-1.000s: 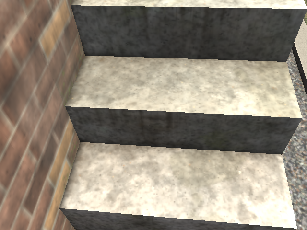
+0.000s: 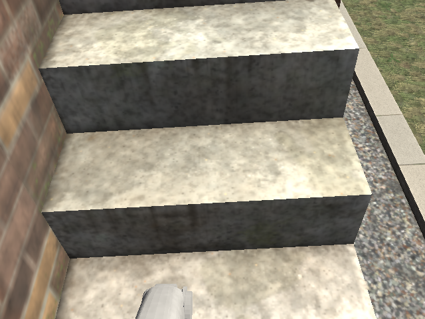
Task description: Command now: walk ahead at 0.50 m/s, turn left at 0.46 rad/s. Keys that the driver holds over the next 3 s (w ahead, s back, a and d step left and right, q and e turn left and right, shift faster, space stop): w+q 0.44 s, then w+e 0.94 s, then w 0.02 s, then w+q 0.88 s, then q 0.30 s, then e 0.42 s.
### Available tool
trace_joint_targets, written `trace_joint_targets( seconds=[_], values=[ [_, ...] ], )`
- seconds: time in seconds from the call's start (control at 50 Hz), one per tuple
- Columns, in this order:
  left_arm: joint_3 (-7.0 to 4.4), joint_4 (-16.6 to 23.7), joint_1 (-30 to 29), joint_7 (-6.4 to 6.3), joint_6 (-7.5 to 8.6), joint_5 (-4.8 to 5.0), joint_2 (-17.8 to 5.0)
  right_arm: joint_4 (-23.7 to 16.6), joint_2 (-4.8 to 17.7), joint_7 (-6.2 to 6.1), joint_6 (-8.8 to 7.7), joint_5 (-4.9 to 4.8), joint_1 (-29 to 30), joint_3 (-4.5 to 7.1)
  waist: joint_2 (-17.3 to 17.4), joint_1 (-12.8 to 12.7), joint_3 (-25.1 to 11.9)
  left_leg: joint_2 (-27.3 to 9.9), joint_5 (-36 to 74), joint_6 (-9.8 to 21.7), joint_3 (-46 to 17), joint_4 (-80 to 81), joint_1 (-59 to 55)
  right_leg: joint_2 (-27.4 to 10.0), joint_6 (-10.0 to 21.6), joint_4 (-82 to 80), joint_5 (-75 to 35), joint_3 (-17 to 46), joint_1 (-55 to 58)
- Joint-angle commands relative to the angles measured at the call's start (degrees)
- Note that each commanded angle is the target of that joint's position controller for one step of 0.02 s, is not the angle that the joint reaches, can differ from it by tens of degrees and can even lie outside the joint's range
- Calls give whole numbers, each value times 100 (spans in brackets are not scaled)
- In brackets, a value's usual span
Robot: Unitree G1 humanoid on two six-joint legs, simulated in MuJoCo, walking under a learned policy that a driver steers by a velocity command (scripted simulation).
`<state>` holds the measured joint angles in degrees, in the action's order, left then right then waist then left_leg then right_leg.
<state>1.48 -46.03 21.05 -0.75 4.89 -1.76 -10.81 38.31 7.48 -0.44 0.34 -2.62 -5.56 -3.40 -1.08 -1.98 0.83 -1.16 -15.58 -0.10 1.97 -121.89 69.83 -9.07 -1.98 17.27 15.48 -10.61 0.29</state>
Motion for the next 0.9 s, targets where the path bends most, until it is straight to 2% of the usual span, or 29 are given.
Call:
trace_joint_targets(
  seconds=[0.02,0.06,0.08,0.1,0.12,0.14,0.16,0.2,0.22,0.26,0.32,0.34,0.38,0.46,0.5,0.52,0.54,0.56,0.58,0.62,0.64,0.68,0.7,0.72,0.74,0.78,0.82,0.88,0.9],
  values=[
    [-386,8,-335,-77,-121,202,-1398,-718,154,-54,-57,106,739,23,-802,411,506,-222,-1188,433,921,2848,-2402,-922,1108,-2040,-3650,-546,-1545],
    [-472,-204,-376,-88,-240,250,-1794,-303,544,27,-35,136,-686,255,-1689,1075,-805,336,-2033,821,810,3661,-3702,-1244,1177,-430,-11106,-405,44],
    [-564,-75,-775,-68,-350,374,-2069,-22,830,-45,-10,287,-1716,367,-2072,1392,-1507,515,-2392,877,331,4507,-4247,-1339,1146,685,-12055,-255,769],
    [-551,-1,-999,-34,-417,512,-1993,202,1169,-8,5,371,-2255,521,-1875,1628,-1639,624,-1593,873,-266,6284,-4846,-1102,1005,1823,-10635,-169,897],
    [-419,236,-495,-18,-399,478,-1352,440,1874,18,28,420,-2053,740,-140,976,-1278,456,-617,1055,-1897,7715,-5253,-277,662,3006,-6869,-34,-44],
    [-273,415,-487,112,-291,401,-639,584,2211,-32,153,379,-1864,836,1883,526,-1545,-480,-3526,1877,-5053,10102,-5703,1140,164,5293,-863,701,-1750],
    [-306,324,-564,285,-104,465,-445,672,1683,-23,47,412,-1560,661,1238,347,-997,-865,-3569,1954,-5595,10491,-5052,1484,48,7671,-387,1668,-2560],
    [-222,632,-944,333,125,464,-19,1061,914,228,-199,285,-1539,475,477,91,272,-783,-1521,1946,-3777,9395,-4594,1295,333,9670,-18,1544,-4460],
    [-172,818,-1180,236,181,443,89,1254,706,303,-307,240,-1516,465,202,-2,414,-770,-661,1810,-3199,9097,-5011,1199,480,10244,66,1511,-5211],
    [-102,1148,-982,227,47,371,-146,1044,84,374,-454,419,-653,278,273,-303,243,-345,-103,1272,-1920,8663,-4911,1041,250,10737,546,1178,-5457],
    [-119,1335,-913,17,-296,147,-408,933,512,128,-405,296,-983,335,375,-392,193,-753,-533,1293,-2167,9483,-4713,738,-196,9363,-330,1199,-5862],
    [-77,1541,-1274,-38,-346,37,-498,741,674,-46,-398,385,-710,361,619,-462,373,-620,-439,1344,-1920,9795,-4131,744,-239,8501,-816,1056,-5637],
    [-62,1414,-1108,-91,-550,50,-348,606,847,-285,-375,609,-853,340,731,-310,-50,-1001,504,1624,-2005,10197,-4500,927,-363,9738,-1273,685,-5746],
    [137,2001,-2148,12,-352,162,44,1027,964,-487,-417,341,-2818,525,651,498,476,-1493,1516,1262,-1871,10033,-7630,728,-256,11722,1350,1235,-9320],
    [298,2387,-2764,103,-298,264,191,1011,836,-521,-319,355,-2836,524,601,513,581,-1384,1613,1044,-1353,10419,-7404,634,-337,10545,1389,1024,-9281],
    [438,2712,-3004,113,-344,180,329,994,826,-566,-238,254,-2575,496,731,289,516,-1208,1332,1032,-1072,11013,-6619,435,-433,9259,1041,851,-8605],
    [416,2886,-3007,103,-600,24,294,1037,1148,-669,-267,475,-2955,525,194,356,358,-1741,2157,1105,-1493,11467,-6400,491,-597,9516,307,524,-8077],
    [493,3055,-2645,144,-722,47,485,1014,1461,-748,-254,436,-2468,575,587,-104,256,-1987,3193,844,-1106,11689,-6724,125,-467,8833,449,1014,-7744],
    [522,2983,-2112,235,-744,174,357,652,1890,-660,-226,453,-1233,642,649,-666,-239,-1482,6225,772,5,11966,-5915,427,-37,7132,963,72,-5344],
    [71,2714,-1362,295,-652,214,-425,837,2368,-455,-369,316,-1620,809,1525,-969,-1242,-1772,11983,1206,-146,10702,-6913,1344,475,6239,2178,-338,-3115],
    [-130,2254,-227,247,-730,-22,-884,781,2773,-326,-385,395,-1154,929,1573,-1389,-1674,-2265,13965,1555,-120,9668,-7463,1623,680,6136,2418,5,-2620],
    [-404,1835,617,262,-862,-304,-1429,238,2698,-249,-373,-109,-102,974,907,-1881,-1558,-1769,11560,1595,-258,6822,-7023,1649,1241,3495,2098,1445,-2021],
    [-440,1374,1001,138,-814,-377,-1668,-343,1967,-191,-432,-20,386,762,-934,-1440,-1403,-520,5095,1374,-390,5060,-4485,848,1749,1738,2789,4441,-1080],
    [-407,1354,615,-18,-774,-418,-1650,-720,1134,-64,-527,351,1098,505,-1932,-989,-920,485,1159,1336,-1031,2155,-2972,379,2046,440,3588,6185,-1606],
    [-362,1251,491,-46,-685,-177,-1276,-912,361,85,-629,510,1018,275,-971,-584,-402,349,729,1336,-1538,839,-1920,176,1709,369,3730,6008,-1928],
    [-245,845,465,60,-395,151,-645,-1055,133,298,-665,763,754,169,444,0,291,222,629,1230,-1150,104,-1042,191,1402,304,3672,5569,-2476],
    [-150,449,192,114,-295,164,-311,-912,62,320,-563,590,21,65,11,416,456,43,438,1050,-1017,-729,-510,438,1075,258,2925,4865,-2666],
    [-123,575,-418,185,-172,78,-537,-723,270,127,-540,422,-7,-13,626,621,804,-231,1297,667,-530,-31,-242,734,740,499,1322,3489,-3456],
    [-161,572,-327,146,-153,89,-712,-801,198,6,-502,483,420,-62,410,431,914,-223,1221,522,-350,-323,111,750,784,335,1219,3666,-3361]
  ],
)
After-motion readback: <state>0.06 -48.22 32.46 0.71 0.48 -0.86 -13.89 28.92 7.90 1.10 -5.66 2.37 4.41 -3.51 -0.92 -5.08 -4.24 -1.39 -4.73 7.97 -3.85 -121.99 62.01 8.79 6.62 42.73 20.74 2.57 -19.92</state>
